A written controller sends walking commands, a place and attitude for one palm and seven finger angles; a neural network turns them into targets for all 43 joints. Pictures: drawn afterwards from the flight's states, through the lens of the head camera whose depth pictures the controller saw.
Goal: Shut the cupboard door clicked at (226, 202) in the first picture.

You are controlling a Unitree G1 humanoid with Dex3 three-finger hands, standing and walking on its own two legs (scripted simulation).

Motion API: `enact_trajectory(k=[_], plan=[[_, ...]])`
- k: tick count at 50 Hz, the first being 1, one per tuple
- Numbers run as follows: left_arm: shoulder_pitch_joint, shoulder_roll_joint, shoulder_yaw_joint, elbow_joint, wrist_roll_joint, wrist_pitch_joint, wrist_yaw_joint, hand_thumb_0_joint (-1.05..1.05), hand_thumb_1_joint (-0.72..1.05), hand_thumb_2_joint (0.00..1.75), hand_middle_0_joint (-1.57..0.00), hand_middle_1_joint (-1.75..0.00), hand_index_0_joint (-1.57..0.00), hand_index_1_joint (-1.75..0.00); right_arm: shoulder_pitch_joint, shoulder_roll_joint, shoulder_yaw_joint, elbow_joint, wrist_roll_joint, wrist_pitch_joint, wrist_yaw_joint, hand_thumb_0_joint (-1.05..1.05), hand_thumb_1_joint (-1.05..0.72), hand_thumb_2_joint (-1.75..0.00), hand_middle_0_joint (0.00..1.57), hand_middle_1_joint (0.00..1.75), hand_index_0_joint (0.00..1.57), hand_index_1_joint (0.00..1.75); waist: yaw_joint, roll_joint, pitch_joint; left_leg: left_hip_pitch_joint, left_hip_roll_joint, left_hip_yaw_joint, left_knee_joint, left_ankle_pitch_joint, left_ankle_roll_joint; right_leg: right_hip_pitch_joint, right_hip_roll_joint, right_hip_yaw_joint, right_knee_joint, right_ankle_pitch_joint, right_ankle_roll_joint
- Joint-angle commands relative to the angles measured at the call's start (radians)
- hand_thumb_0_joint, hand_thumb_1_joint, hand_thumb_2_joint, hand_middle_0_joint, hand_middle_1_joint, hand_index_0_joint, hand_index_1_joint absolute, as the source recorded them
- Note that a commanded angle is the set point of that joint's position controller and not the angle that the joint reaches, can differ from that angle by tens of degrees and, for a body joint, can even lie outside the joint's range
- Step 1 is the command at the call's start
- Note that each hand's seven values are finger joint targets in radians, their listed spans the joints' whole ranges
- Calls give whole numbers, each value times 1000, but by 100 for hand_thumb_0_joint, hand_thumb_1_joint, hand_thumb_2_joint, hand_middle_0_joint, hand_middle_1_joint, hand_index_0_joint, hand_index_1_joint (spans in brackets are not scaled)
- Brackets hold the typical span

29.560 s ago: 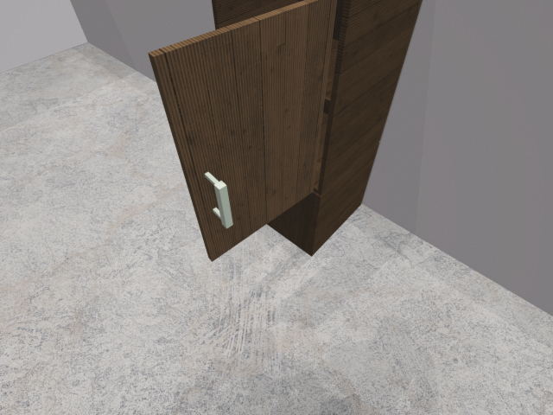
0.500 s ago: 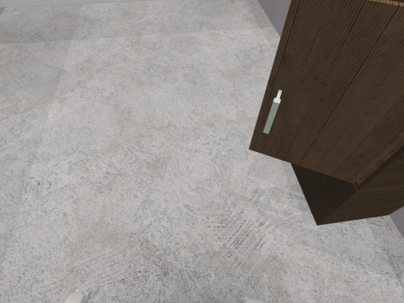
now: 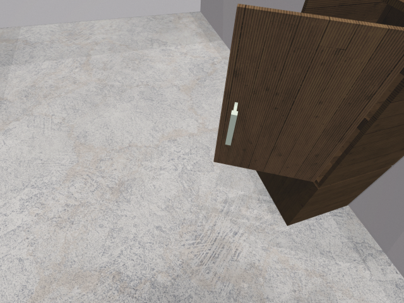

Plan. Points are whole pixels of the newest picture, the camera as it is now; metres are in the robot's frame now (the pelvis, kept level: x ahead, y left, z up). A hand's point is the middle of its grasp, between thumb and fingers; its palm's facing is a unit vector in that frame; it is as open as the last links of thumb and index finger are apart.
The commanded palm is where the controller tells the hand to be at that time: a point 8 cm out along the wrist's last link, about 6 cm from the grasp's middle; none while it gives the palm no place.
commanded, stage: turn to face it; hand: left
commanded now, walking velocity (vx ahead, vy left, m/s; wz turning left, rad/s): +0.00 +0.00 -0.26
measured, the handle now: (232, 124) +0.64 -0.06 -0.08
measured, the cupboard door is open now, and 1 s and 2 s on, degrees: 59 59 59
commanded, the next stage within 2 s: take the last steps up to it in 0.02 s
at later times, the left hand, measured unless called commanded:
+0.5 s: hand out of the picture +0.14 +0.14 -0.16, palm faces -0.13 -0.97 -0.22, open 7.3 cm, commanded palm none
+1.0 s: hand (171, 254) +0.25 +0.09 -0.17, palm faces -0.15 -0.97 -0.19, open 7.3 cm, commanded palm none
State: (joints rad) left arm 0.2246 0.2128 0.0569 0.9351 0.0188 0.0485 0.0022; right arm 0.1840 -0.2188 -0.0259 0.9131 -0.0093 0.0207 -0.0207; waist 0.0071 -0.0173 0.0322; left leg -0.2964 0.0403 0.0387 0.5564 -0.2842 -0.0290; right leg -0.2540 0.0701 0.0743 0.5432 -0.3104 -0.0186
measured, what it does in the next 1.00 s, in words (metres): walks ahead: right foot, then left foot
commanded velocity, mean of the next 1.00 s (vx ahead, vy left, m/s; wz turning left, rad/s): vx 0.08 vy -0.07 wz -0.11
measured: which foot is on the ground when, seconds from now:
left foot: down 0.00-0.40, up 0.42-0.70, down 0.72-1.00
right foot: down 0.00-0.00, up 0.02-0.38, down 0.40-0.72, up 0.74-1.00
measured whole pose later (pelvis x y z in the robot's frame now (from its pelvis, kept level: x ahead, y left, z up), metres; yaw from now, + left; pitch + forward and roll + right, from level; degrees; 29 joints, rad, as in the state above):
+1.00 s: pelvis +0.16 -0.08 +0.01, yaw -10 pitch +0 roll -1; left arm 0.17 0.20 0.06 1.00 0.02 0.04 0.01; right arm 0.26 -0.14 -0.01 1.04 -0.02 0.00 -0.03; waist -0.01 -0.02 0.09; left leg -0.23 0.10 0.15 0.48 -0.24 0.00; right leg -0.42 -0.05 -0.03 0.79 -0.34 0.02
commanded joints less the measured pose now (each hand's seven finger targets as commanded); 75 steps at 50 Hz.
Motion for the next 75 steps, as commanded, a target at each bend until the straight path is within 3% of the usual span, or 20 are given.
enact_trajectory(k=[1, 6, 17, 18, 20, 22, 26, 34, 35, 36, 37, 40, 45, 52, 55, 61, 69, 70, 73, 75], plan=[[-30, 110, 27, -88, -2, -11, 4, 0, 90, 90, -20, -30, -20, -30, 125, -228, -43, -32, -23, -25, -29, 0, -90, -90, 20, 30, 20, 30, -49, 266, -67, 196, 391, -362, -260, 458, 201, -228, -24, -14, 395, -290, 29], [-25, 84, 28, -52, -3, 1, -11, 0, 90, 90, -20, -30, -20, -30, 59, -160, -24, -36, -22, -25, -32, 0, -90, -90, 20, 30, 20, 30, -8, 179, -64, 178, 263, -121, -204, 567, 183, -200, -77, -45, 471, -176, 50], [-48, 73, 21, -31, 10, -14, -57, 0, 90, 90, -20, -30, -20, -30, 124, -216, -66, 47, -27, -29, -14, 0, -90, -90, 20, 30, 20, 30, -24, 167, -35, 78, 286, -96, -201, -18, 122, 47, -53, -172, -41, -13, 14], [21, 95, 30, -5, 10, -22, -54, 0, 90, 90, -20, -30, -20, -30, 111, -203, -63, 49, -22, -31, -12, 0, -90, -90, 20, 30, 20, 30, 12, 101, -52, 6, 238, -33, -113, -32, 85, 181, -56, -154, -167, 41, 0], [161, 250, 60, 39, 15, -35, -27, 0, 90, 90, -20, -30, -20, -30, 3, -87, -32, -20, -9, -35, -3, 0, -90, -90, 20, 30, 20, 30, 98, -299, -21, -391, 15, 142, 319, -393, -11, 393, -400, 312, -358, -75, -173], [147, 210, 56, 41, 7, -42, -6, 0, 90, 90, -20, -30, -20, -30, -55, -111, -40, -27, -13, -28, -5, 0, -90, -90, 20, 30, 20, 30, 81, -214, 33, -445, 53, 9, 545, -299, 2, 272, -415, 347, -376, -102, -256], [22, 129, 21, 14, 7, -68, -2, 0, 90, 90, -20, -30, -20, -30, 39, -83, -38, 25, -23, -27, 14, 0, -90, -90, 20, 30, 20, 30, -17, -93, 62, -305, 73, 32, 488, -113, -19, 108, -304, 66, -339, 146, -209], [21, 133, 23, 67, -4, -68, -2, 0, 90, 90, -20, -30, -20, -30, 173, -73, -27, 65, -22, -56, 5, 0, -90, -90, 20, 30, 20, 30, -81, -56, -3, 52, 13, 107, -21, 117, 1, 102, -224, -22, -117, 354, -143], [48, 95, 17, 66, -8, -65, -3, 0, 90, 90, -20, -30, -20, -30, 269, -125, -37, 94, -29, -66, -2, 0, -90, -90, 20, 30, 20, 30, -109, 71, -62, 237, 78, -7, -91, 202, 28, -3, -167, -49, 66, 279, -100], [111, 39, 7, 55, -15, -60, -7, 0, 90, 90, -20, -30, -20, -30, 356, -231, -57, 110, -45, -71, -11, 0, -90, -90, 20, 30, 20, 30, -117, 328, -133, 409, 347, -357, -180, 243, 140, -214, -48, -146, 334, -98, -37], [72, 68, -2, 25, -2, -57, -8, 0, 90, 90, -20, -30, -20, -30, 387, -266, -58, 108, -36, -59, -23, 0, -90, -90, 20, 30, 20, 30, -133, 332, -133, 383, 467, -535, -276, 180, 226, -288, -24, -85, 554, -331, -29], [-5, 58, 15, 32, 9, -48, -19, 0, 90, 90, -20, -30, -20, -30, 207, -153, -34, 62, -28, -58, -28, 0, -90, -90, 20, 30, 20, 30, -64, 166, 33, 108, 377, -329, -342, 70, 190, -329, -135, -24, 667, -129, -3], [67, 0, 2, 61, -2, -10, -2, 0, 90, 90, -20, -30, -20, -30, 104, -109, -20, 64, -17, -50, -31, 0, -90, -90, 20, 30, 20, 30, 1, 158, -62, 105, 261, -1, -225, 621, 161, -125, -120, -102, 346, -36, 45], [90, 52, 12, 37, 9, -22, 15, 0, 90, 90, -20, -30, -20, -30, 53, -114, -60, 68, -8, -6, -14, 0, -90, -90, 20, 30, 20, 30, 28, 150, -9, 25, 207, 32, -75, 397, 102, 49, -104, -143, -2, 228, 31], [98, 204, 26, 23, 15, -45, 26, 0, 90, 90, -20, -30, -20, -30, 108, -17, -55, 41, 8, 22, -1, 0, -90, -90, 20, 30, 20, 30, 30, -197, -85, -60, -34, 51, 364, -360, 3, 62, -490, 213, -200, 731, -165], [25, 154, 32, 1, 6, -51, 49, 0, 90, 90, -20, -30, -20, -30, 39, -64, -50, 35, -2, 33, 3, 0, -90, -90, 20, 30, 20, 30, 25, -160, -148, -212, -25, -86, 629, -203, -30, 194, -418, 106, -126, 852, -174], [21, 179, 39, -7, 23, -41, 42, 0, 90, 90, -20, -30, -20, -30, 16, -43, -32, 12, 3, 23, 16, 0, -90, -90, 20, 30, 20, 30, 32, -187, -115, -52, -41, -16, 213, -182, -21, 121, -376, 94, -191, 519, -165], [34, 211, 26, -26, 22, -63, 89, 0, 90, 90, -20, -30, -20, -30, 76, -87, -49, -61, 13, -13, 12, 0, -90, -90, 20, 30, 20, 30, -42, -25, -305, -18, -67, 23, 98, -220, -39, 312, -405, 172, -9, 1018, -139], [25, 111, -6, -62, -9, -31, 60, 0, 90, 90, -20, -30, -20, -30, 78, -129, -44, -104, -16, -20, 11, 0, -90, -90, 20, 30, 20, 30, -16, 306, -132, 88, 117, -145, -195, 208, 67, -50, -171, -109, 141, 53, 1], [32, 68, -14, -77, 2, -15, 45, 0, 90, 90, -20, -30, -20, -30, 17, -141, -43, -158, -28, -5, 10, 0, -90, -90, 20, 30, 20, 30, 4, 158, 40, -104, 188, -188, -206, 163, 154, -100, -95, -153, 179, -122, 16]])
